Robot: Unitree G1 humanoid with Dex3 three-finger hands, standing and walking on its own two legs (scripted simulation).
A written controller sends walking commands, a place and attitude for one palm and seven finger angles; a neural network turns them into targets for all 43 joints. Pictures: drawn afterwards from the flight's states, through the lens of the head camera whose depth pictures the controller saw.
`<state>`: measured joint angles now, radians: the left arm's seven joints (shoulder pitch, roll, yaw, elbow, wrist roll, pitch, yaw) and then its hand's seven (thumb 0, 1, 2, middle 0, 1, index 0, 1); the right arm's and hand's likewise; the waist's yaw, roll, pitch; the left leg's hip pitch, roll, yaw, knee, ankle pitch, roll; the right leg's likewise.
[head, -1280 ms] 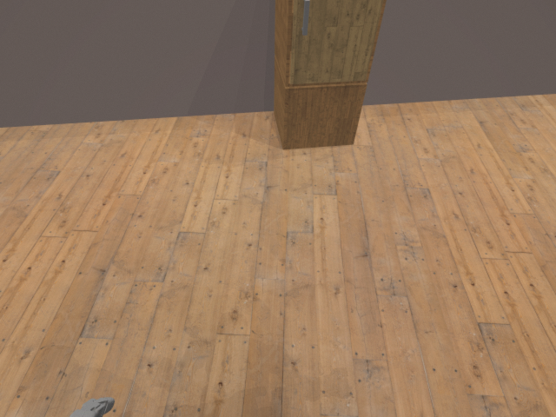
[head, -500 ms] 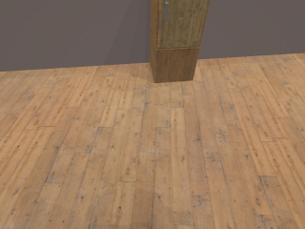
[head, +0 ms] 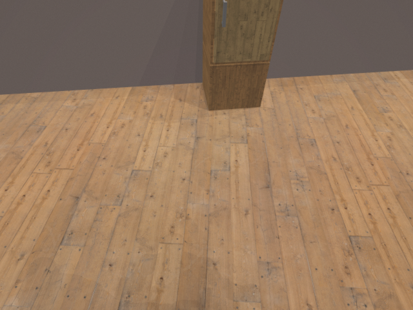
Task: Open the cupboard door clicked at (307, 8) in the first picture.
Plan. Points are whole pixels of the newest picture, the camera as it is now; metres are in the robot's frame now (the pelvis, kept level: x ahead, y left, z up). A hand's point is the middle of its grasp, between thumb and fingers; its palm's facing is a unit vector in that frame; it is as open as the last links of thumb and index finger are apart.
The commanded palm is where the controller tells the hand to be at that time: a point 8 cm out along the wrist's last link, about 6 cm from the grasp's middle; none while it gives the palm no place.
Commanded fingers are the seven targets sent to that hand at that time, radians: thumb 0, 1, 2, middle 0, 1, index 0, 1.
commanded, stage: look at it before walking up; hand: left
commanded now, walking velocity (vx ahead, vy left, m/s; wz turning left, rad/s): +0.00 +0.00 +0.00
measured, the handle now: (223, 13) +1.65 -0.01 -0.04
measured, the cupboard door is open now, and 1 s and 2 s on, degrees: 0 0 0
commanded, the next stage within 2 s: walk to a spot facing it in 0.26 s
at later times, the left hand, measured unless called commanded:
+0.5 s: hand out of the picture +0.08 +0.24 -0.16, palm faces -0.03 -0.95 -0.32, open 7.4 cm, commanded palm none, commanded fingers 0.00 0.90 0.90 -0.20 -0.30 -0.20 -0.30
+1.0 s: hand out of the picture +0.15 +0.10 -0.17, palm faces -0.21 -0.96 -0.19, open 7.4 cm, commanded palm none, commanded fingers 0.00 0.90 0.90 -0.20 -0.30 -0.20 -0.30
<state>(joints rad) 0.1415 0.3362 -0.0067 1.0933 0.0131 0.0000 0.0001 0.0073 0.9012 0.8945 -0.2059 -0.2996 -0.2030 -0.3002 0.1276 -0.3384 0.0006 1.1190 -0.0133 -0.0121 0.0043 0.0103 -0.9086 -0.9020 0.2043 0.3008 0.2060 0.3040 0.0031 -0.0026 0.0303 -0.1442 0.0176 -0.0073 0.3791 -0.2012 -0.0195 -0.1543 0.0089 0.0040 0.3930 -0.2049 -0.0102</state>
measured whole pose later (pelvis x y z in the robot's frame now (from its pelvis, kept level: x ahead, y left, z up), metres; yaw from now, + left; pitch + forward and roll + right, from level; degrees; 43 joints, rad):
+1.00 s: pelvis +0.15 -0.07 +0.00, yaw -16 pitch +1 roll +0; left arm 0.41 0.14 0.02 1.07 0.02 -0.06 0.00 0.01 0.90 0.89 -0.20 -0.30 -0.20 -0.30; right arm 0.17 -0.21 -0.06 1.01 -0.03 -0.02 0.02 0.01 -0.91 -0.90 0.20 0.30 0.20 0.30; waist 0.02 0.01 0.03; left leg -0.60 0.13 0.06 1.10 -0.22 -0.06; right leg -0.10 0.07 -0.01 0.38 -0.29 -0.08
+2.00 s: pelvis +0.59 -0.22 -0.01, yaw -33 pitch -1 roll -1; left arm 0.19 0.17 0.07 1.03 0.01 -0.07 0.02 -0.02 0.94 0.89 -0.21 -0.30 -0.20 -0.30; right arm 0.36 -0.10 -0.04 1.13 -0.02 -0.03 0.00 0.01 -0.91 -0.90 0.20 0.30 0.20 0.30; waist -0.03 0.01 0.05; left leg -0.43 0.14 0.07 1.25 -0.35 -0.01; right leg -0.26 0.04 -0.16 0.52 -0.26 -0.09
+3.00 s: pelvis +0.89 -0.43 -0.01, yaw -35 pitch +0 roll +0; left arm 0.10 0.13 0.04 0.97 0.02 -0.03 0.04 -0.02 0.93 0.89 -0.21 -0.30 -0.20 -0.30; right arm 0.27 -0.15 -0.06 1.05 -0.02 0.03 0.01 0.01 -0.92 -0.90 0.20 0.30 0.20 0.30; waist -0.04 0.01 0.06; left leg -0.46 0.11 0.10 1.04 -0.42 -0.06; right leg -0.27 -0.10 -0.29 0.51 -0.22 -0.04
